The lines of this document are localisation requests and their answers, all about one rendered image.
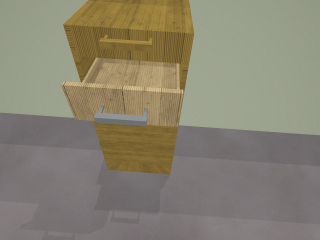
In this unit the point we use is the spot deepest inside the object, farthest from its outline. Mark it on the drawer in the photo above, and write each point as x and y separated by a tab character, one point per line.
127	87

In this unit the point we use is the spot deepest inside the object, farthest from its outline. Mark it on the cabinet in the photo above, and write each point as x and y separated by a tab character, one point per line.
168	25

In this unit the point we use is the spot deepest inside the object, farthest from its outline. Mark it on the handle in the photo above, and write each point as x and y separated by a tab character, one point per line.
129	45
121	119

